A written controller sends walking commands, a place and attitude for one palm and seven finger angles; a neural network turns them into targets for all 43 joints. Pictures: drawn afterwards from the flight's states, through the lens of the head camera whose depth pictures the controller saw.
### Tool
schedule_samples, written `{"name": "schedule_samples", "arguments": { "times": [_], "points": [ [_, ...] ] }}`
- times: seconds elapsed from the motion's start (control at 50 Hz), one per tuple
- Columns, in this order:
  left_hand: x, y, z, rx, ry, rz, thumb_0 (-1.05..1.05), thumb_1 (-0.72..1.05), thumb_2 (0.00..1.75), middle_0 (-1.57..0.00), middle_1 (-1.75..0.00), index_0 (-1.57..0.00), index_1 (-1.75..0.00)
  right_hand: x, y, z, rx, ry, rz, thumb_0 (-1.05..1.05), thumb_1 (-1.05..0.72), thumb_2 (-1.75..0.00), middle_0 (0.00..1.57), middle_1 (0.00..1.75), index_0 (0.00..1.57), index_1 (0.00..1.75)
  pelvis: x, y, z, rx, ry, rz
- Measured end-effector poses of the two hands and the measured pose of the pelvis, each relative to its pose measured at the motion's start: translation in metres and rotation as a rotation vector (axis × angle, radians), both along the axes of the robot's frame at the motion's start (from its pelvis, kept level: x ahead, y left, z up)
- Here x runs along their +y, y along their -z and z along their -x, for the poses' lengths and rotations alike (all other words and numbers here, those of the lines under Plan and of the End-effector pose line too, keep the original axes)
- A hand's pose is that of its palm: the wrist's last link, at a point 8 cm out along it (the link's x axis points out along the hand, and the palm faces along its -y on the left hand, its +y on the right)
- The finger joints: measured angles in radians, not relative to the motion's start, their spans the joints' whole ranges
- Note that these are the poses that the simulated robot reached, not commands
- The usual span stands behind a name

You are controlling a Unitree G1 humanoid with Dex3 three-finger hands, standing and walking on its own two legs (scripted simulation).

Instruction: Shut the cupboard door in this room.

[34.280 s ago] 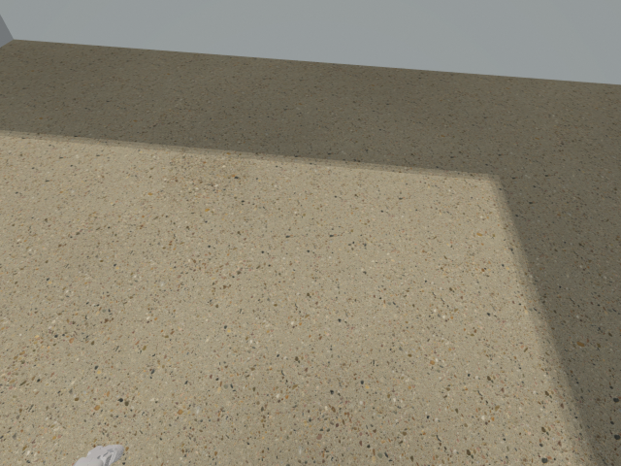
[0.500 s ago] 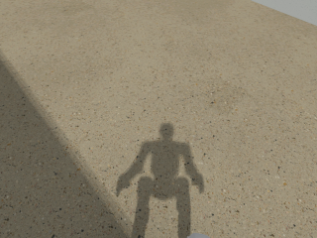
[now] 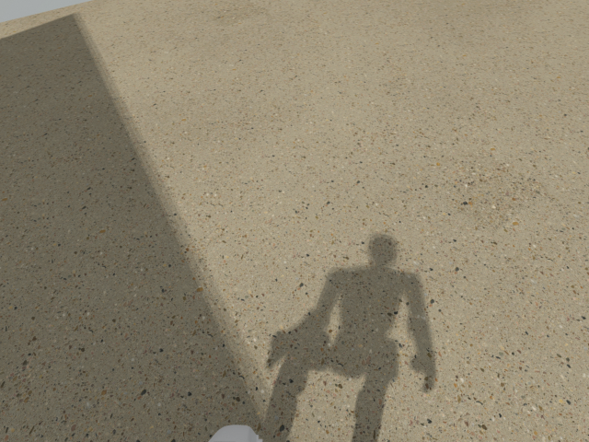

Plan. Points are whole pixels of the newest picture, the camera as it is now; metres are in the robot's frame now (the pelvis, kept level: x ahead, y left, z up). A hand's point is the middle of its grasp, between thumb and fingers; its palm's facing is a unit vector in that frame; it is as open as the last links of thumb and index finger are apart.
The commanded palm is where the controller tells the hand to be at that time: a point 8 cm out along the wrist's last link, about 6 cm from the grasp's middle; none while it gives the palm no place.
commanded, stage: turn or walk to find it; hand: left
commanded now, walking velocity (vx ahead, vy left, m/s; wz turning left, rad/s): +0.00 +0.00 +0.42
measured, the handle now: out of the picture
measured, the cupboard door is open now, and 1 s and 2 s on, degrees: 94 94 94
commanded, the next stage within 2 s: none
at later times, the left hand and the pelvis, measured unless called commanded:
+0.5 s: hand out of the picture +0.04 +0.26 -0.17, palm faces +0.22 -0.95 -0.24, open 7.4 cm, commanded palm none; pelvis +0.00 +0.04 +0.00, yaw +11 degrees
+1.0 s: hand out of the picture -0.05 +0.20 -0.17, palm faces +0.43 -0.87 -0.25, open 7.4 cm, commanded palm none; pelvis -0.01 +0.01 +0.00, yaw +25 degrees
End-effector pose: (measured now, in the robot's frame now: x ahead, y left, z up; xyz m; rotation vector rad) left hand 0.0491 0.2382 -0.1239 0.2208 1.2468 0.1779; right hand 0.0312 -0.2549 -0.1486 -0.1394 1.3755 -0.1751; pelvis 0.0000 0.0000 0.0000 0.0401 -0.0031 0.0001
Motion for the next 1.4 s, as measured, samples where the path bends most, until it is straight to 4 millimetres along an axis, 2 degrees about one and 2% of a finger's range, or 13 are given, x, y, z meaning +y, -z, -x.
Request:
{"name": "schedule_samples", "arguments": {
  "times": [0.16,0.24,0.34,0.44,0.56,0.64,0.76,0.88,0.98,1.08,1.14,1.28,1.4],
  "points": [
    [0.050,0.032,0.066,0.115,-0.145,0.022,0.00,0.90,0.89,-0.20,-0.30,-0.21,-0.30,0.039,-0.010,-0.076,-0.153,-0.163,0.054,0.00,-0.91,-0.90,0.20,0.30,0.20,0.30,0.031,0.016,0.003,0.000,-0.080,0.036],
    [0.067,0.032,0.078,0.150,-0.189,0.022,0.01,0.91,0.89,-0.20,-0.30,-0.20,-0.30,0.060,-0.024,-0.095,-0.216,-0.213,0.066,0.00,-0.91,-0.90,0.20,0.30,0.20,0.30,0.041,0.009,0.005,-0.008,-0.101,0.052],
    [0.075,0.021,0.065,0.079,-0.210,0.031,0.01,0.91,0.89,-0.20,-0.30,-0.20,-0.30,0.075,-0.034,-0.099,-0.216,-0.250,0.058,0.00,-0.91,-0.90,0.20,0.30,0.20,0.30,0.046,-0.001,0.006,-0.006,-0.140,0.068],
    [0.071,0.014,0.045,0.009,-0.212,0.027,0.01,0.91,0.89,-0.20,-0.30,-0.20,-0.30,0.077,-0.031,-0.091,-0.193,-0.255,0.034,0.00,-0.91,-0.90,0.20,0.30,0.21,0.30,0.042,-0.003,0.005,-0.001,-0.175,0.064],
    [0.051,0.006,0.018,-0.064,-0.202,0.010,0.01,0.91,0.89,-0.20,-0.30,-0.20,-0.30,0.057,-0.013,-0.071,-0.119,-0.241,0.005,0.00,-0.91,-0.90,0.20,0.30,0.21,0.30,0.025,0.001,0.004,0.005,-0.222,0.049],
    [0.032,0.003,0.011,-0.115,-0.206,-0.022,0.01,0.90,0.89,-0.20,-0.30,-0.20,-0.30,0.036,0.007,-0.062,-0.071,-0.237,-0.019,0.00,-0.91,-0.90,0.20,0.30,0.21,0.30,0.007,0.010,0.002,0.008,-0.256,0.030],
    [0.008,-0.007,0.035,-0.095,-0.271,-0.029,0.00,0.90,0.89,-0.20,-0.30,-0.21,-0.30,0.018,0.010,-0.064,-0.007,-0.281,-0.023,0.00,-0.91,-0.90,0.20,0.30,0.20,0.30,-0.005,0.004,0.001,-0.004,-0.325,0.015],
    [-0.002,-0.004,0.070,-0.045,-0.355,-0.009,0.01,0.90,0.89,-0.20,-0.30,-0.21,-0.30,0.020,0.004,-0.079,0.017,-0.354,-0.010,0.00,-0.91,-0.90,0.20,0.30,0.20,0.30,-0.007,0.000,0.000,-0.001,-0.387,0.001],
    [0.001,0.008,0.113,0.013,-0.439,0.017,0.00,0.90,0.89,-0.20,-0.30,-0.21,-0.30,0.044,-0.002,-0.108,-0.021,-0.447,0.007,0.00,-0.91,-0.90,0.20,0.30,0.20,0.30,0.002,0.003,0.005,0.004,-0.433,0.009],
    [0.018,0.032,0.162,0.076,-0.536,0.044,0.00,0.90,0.89,-0.20,-0.30,-0.21,-0.30,0.086,-0.007,-0.143,-0.136,-0.551,0.028,0.00,-0.91,-0.90,0.20,0.30,0.20,0.30,0.022,0.016,0.014,0.000,-0.487,0.035],
    [0.026,0.034,0.181,0.122,-0.572,0.045,0.01,0.90,0.89,-0.20,-0.30,-0.21,-0.30,0.108,-0.017,-0.154,-0.194,-0.589,0.024,0.00,-0.91,-0.90,0.20,0.30,0.20,0.30,0.028,0.013,0.017,-0.008,-0.496,0.038],
    [0.040,0.017,0.176,0.060,-0.613,0.030,0.01,0.91,0.89,-0.20,-0.30,-0.20,-0.30,0.131,-0.029,-0.160,-0.206,-0.649,0.006,0.00,-0.91,-0.90,0.20,0.30,0.20,0.30,0.032,0.000,0.017,-0.007,-0.553,0.059],
    [0.038,0.008,0.147,-0.015,-0.614,0.000,0.01,0.91,0.89,-0.20,-0.30,-0.20,-0.30,0.123,-0.017,-0.159,-0.162,-0.660,-0.024,0.00,-0.91,-0.90,0.20,0.30,0.21,0.30,0.022,0.000,0.009,-0.001,-0.602,0.051]
  ]
}}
